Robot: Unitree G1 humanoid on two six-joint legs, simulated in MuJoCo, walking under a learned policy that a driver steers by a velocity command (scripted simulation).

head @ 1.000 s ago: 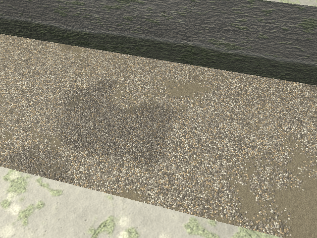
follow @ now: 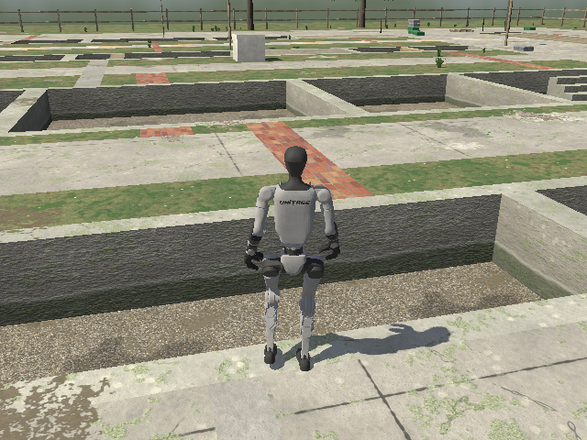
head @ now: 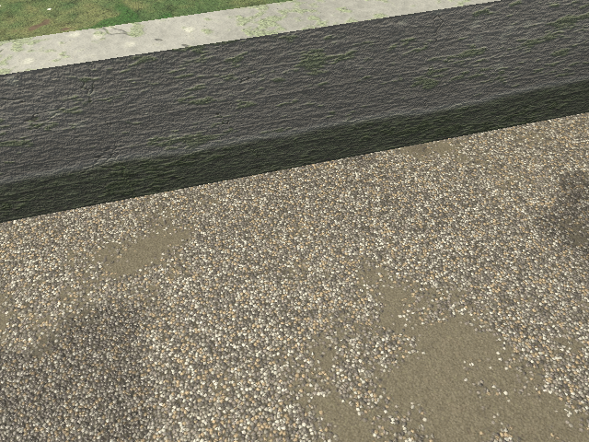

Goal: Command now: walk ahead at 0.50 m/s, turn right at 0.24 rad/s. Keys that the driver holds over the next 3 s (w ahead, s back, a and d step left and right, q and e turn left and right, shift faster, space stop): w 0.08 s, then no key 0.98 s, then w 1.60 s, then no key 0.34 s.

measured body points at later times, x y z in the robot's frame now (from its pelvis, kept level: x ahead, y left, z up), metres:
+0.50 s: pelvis +0.08 +0.03 +0.02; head +0.08 +0.03 +0.47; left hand +0.23 +0.24 -0.09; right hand +0.20 -0.19 -0.10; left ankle +0.04 +0.10 -0.73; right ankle +0.05 -0.07 -0.73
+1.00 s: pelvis +0.07 +0.03 +0.02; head +0.07 +0.03 +0.47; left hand +0.21 +0.27 -0.08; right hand +0.22 -0.20 -0.08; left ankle +0.04 +0.10 -0.73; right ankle +0.05 -0.07 -0.73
